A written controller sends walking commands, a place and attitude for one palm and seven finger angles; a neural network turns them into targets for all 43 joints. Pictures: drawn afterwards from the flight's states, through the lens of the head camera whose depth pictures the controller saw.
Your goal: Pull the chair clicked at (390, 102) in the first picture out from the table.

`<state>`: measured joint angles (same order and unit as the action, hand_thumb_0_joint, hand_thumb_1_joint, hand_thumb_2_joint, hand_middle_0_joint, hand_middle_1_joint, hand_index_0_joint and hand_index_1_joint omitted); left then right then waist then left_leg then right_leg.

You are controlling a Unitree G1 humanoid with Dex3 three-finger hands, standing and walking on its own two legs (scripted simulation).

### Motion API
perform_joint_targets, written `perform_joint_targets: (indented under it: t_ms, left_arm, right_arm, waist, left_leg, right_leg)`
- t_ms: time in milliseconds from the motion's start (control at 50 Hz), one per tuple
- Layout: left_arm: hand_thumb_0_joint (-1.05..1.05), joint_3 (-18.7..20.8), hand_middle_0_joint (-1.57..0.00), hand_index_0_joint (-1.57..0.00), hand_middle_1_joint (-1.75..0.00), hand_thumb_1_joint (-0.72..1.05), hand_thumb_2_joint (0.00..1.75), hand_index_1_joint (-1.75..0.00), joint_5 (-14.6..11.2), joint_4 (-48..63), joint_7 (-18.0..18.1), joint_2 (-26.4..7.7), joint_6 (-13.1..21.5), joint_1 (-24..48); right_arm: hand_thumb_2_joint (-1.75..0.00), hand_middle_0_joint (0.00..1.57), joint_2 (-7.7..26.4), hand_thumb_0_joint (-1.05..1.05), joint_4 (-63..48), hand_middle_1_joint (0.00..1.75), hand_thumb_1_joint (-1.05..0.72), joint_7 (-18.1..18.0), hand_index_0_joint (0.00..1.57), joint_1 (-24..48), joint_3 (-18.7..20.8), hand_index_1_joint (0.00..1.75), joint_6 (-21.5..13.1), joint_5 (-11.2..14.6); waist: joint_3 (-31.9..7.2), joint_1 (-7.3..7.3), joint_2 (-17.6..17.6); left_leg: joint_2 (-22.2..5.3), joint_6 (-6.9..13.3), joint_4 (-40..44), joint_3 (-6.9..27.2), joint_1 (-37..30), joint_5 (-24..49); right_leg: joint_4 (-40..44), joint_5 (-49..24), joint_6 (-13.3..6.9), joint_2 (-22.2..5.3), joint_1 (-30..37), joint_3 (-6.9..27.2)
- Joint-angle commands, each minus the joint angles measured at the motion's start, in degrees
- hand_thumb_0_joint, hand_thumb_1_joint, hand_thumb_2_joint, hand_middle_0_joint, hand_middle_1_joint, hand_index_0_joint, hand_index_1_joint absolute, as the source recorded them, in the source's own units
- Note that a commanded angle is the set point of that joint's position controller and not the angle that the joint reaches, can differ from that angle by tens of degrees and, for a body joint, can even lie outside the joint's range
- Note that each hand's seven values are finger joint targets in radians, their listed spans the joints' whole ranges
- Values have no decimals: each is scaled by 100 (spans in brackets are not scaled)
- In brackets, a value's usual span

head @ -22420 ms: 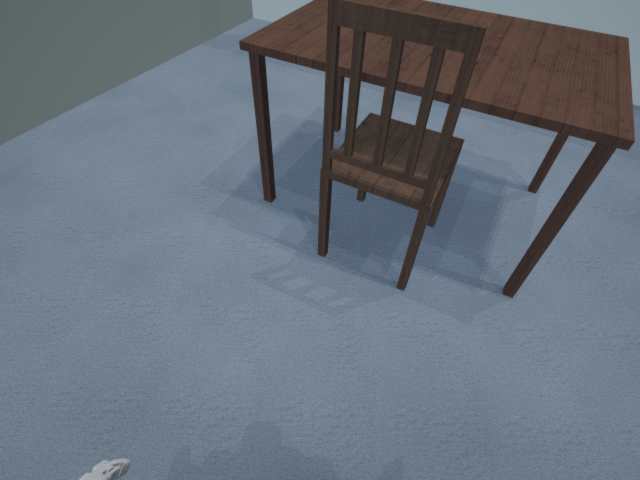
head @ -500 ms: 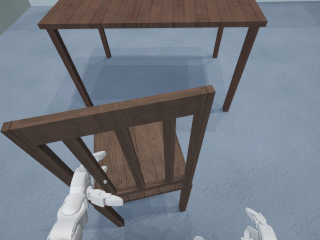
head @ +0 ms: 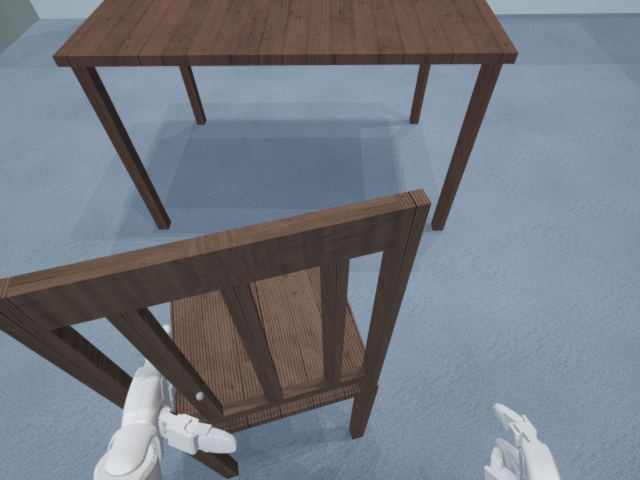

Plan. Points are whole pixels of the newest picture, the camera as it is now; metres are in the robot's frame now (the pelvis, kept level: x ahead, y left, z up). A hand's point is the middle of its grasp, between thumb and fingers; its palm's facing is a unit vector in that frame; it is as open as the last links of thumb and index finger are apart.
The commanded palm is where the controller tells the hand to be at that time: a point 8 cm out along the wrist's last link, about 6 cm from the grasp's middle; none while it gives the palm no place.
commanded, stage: draw the fingers out of the gap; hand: left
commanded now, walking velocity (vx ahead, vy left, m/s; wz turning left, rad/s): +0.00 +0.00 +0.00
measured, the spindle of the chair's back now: (259, 353) +0.29 +0.09 -0.02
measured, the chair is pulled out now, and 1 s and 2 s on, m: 0.65 0.75 0.73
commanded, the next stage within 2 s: draw the hand back to the body in 0.52 s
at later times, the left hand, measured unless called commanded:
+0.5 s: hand (184, 466) +0.16 +0.16 -0.03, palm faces +0.15 -0.98 -0.10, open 17.5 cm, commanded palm +0.10 +0.22 -0.02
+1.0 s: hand out of the picture +0.13 +0.17 +0.02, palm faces +0.04 -1.00 -0.08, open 17.5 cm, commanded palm +0.09 +0.25 +0.05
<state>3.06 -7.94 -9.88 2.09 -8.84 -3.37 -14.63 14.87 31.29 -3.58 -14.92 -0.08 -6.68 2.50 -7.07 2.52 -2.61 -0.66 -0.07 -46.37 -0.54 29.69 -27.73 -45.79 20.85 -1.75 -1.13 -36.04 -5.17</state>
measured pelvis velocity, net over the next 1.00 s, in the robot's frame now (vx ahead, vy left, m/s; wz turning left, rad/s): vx -0.02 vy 0.01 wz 0.02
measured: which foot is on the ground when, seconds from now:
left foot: down 0.00-1.00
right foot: down 0.00-1.00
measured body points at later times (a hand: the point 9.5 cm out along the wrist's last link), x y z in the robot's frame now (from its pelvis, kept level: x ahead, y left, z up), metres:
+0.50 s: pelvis +0.01 +0.02 -0.01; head +0.06 +0.02 +0.43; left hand +0.15 +0.22 -0.02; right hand +0.21 -0.21 -0.09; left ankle -0.05 +0.12 -0.70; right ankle +0.02 -0.10 -0.70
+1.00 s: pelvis -0.02 +0.01 -0.03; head +0.03 +0.00 +0.42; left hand +0.12 +0.23 +0.03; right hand +0.16 -0.22 -0.11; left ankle -0.05 +0.12 -0.70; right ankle +0.02 -0.10 -0.70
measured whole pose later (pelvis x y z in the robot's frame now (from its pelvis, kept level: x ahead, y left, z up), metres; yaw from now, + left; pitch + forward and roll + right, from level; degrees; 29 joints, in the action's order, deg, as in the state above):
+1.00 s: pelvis -0.02 +0.01 -0.03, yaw +1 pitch +12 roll -2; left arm 1.6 -12.6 16.5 -6.2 -14.5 17.6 -42.7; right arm 10.4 31.2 -4.7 -12.5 1.3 -9.8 3.7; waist -7.6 -0.2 -2.6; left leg -0.6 0.3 -60.6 1.5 40.3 -32.7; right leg -57.0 24.5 -1.7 -1.9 -44.7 -7.0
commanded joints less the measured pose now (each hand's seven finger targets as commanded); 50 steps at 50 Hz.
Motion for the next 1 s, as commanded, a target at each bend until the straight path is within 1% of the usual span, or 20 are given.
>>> perform_joint_targets:
  t_ms: [0,100,120,140,180,240,320,340,400,560,620,640,660,680,700,740,780,840,900,980]
  left_arm:
    - [0,343,0,0,0,-55,20,0,212,1374,135,-785,161,-1249]
    - [0,119,0,0,0,-55,20,0,336,1991,248,-583,92,-2040]
    - [0,89,0,0,0,-55,20,0,362,2086,266,-576,82,-2074]
    - [0,96,0,0,0,-55,20,0,385,2246,278,-604,88,-2166]
    - [0,-49,0,0,0,-55,20,0,441,2361,317,-494,81,-2267]
    - [0,-199,0,0,0,-55,20,0,496,2597,311,-394,90,-2641]
    - [0,-330,0,0,0,-55,20,0,554,2756,298,-331,113,-2912]
    - [0,-404,0,0,0,-55,20,0,562,2884,278,-319,136,-2909]
    - [0,-410,0,0,0,-55,20,0,566,2874,244,-295,136,-3323]
    - [0,-585,0,0,0,-55,20,0,643,3334,207,-254,131,-4083]
    - [0,-491,0,0,0,-55,20,0,637,3393,238,-324,143,-4277]
    - [0,-581,0,0,0,-55,20,0,95,4153,41,-38,872,-3669]
    - [0,-240,0,0,0,-55,20,0,112,4002,-28,-459,1241,-3570]
    - [0,-40,0,0,0,-55,20,0,87,3897,-64,-588,1413,-3799]
    - [0,-65,0,0,0,-55,20,0,60,4144,-108,-603,1577,-3698]
    - [0,111,0,0,0,-55,20,0,-39,4460,-201,-789,1886,-3479]
    - [0,218,0,0,0,-55,20,0,-115,4526,-284,-911,2139,-3258]
    - [0,409,0,0,0,-55,20,0,-278,4321,-493,-965,2478,-3167]
    - [0,586,0,0,0,-55,20,0,-455,4370,-685,-1117,2802,-2861]
    - [0,1087,0,0,0,-55,20,0,-773,4427,-885,-1475,3014,-2589]
  right_arm:
    - [-90,20,589,0,-985,30,-90,-43,20,390,290,30,-263,12]
    - [-90,20,483,0,-1091,30,-90,-71,20,409,318,30,-182,3]
    - [-90,20,471,0,-1107,30,-90,-82,20,390,326,30,-170,-4]
    - [-90,20,464,0,-1120,30,-90,-92,20,385,332,30,-159,-6]
    - [-90,20,448,0,-1139,30,-90,-121,20,377,328,30,-125,-18]
    - [-90,20,412,0,-1171,30,-90,-135,20,357,340,30,-93,-19]
    - [-90,20,395,0,-1238,30,-90,-168,20,333,359,30,-33,-32]
    - [-90,20,407,0,-1280,30,-90,-173,20,339,354,30,-34,-40]
    - [-90,20,357,0,-1318,30,-90,-189,20,373,373,30,15,-33]
    - [-90,20,308,0,-1529,30,-90,-179,20,512,401,30,90,3]
    - [-90,20,282,0,-1564,30,-90,-183,20,551,408,30,124,4]
    - [-90,20,251,0,-1507,30,-90,-186,20,413,404,30,-40,-5]
    - [-90,20,261,0,-1340,30,-90,-205,20,390,442,30,-121,-12]
    - [-90,20,273,0,-1299,30,-90,-208,20,460,455,30,-151,5]
    - [-90,20,252,0,-1320,30,-90,-205,20,383,429,30,-230,9]
    - [-90,20,227,0,-1262,30,-90,-207,20,383,425,30,-353,46]
    - [-90,20,249,0,-1144,30,-90,-207,20,398,417,30,-425,57]
    - [-90,20,222,0,-1021,30,-90,-192,20,464,435,30,-521,108]
    - [-90,20,250,0,-975,30,-90,-144,20,606,397,30,-636,132]
    - [-90,20,271,0,-885,30,-90,-162,20,701,362,30,-776,185]
  waist:
    - [-919,-326,259]
    - [-860,-317,196]
    - [-867,-290,307]
    - [-912,-294,149]
    - [-825,-227,241]
    - [-857,-216,35]
    - [-914,-175,218]
    - [-909,-168,104]
    - [-929,-211,194]
    - [-907,-306,37]
    - [-840,-316,217]
    - [-705,-169,465]
    - [-821,-218,361]
    - [-838,-338,221]
    - [-1022,-318,3]
    - [-1038,-332,-455]
    - [-953,-294,-587]
    - [-835,-249,-142]
    - [-808,-270,-199]
    - [-862,-281,13]
  left_leg:
    - [7,36,506,59,427,2237]
    - [-4,16,403,118,359,2535]
    - [-1,22,359,117,367,2528]
    - [3,15,332,124,339,2578]
    - [-9,6,307,185,334,2663]
    - [-34,-18,181,230,219,2959]
    - [-53,-28,65,291,240,3027]
    - [-48,-41,43,310,236,3064]
    - [-44,-45,-23,316,316,3041]
    - [-35,-90,-111,368,510,3039]
    - [6,-49,-146,336,712,2562]
    - [59,-66,-351,294,880,2403]
    - [69,-50,-413,298,988,2362]
    - [73,-71,-373,295,899,2328]
    - [89,-82,-382,264,814,2332]
    - [88,-152,-377,280,683,2397]
    - [78,-174,-396,323,659,2329]
    - [84,-102,-429,325,927,1837]
    - [106,-73,-372,346,1068,1427]
    - [100,-12,-328,349,1162,1012]
  right_leg:
    - [319,-2296,55,-227,1836,262]
    - [193,-2403,20,-184,1612,187]
    - [169,-2453,27,-178,1595,191]
    - [144,-2438,23,-178,1536,195]
    - [99,-2360,11,-151,1381,123]
    - [6,-2341,12,-144,1153,76]
    - [-95,-2206,18,-113,964,11]
    - [-120,-2185,15,-118,908,10]
    - [-180,-2147,12,-112,875,-8]
    - [-312,-1852,-39,-110,721,-41]
    - [-328,-1725,-31,-93,703,-21]
    - [-425,-1882,-4,-40,444,-113]
    - [-519,-1860,-43,-35,447,-37]
    - [-526,-1727,-50,-25,413,-9]
    - [-537,-1626,-41,-31,427,4]
    - [-543,-1417,-70,-26,352,17]
    - [-560,-1235,-85,-6,228,8]
    - [-460,-1002,-47,6,249,50]
    - [-391,-597,-43,-15,313,101]
    - [-58,-63,5,-80,634,336]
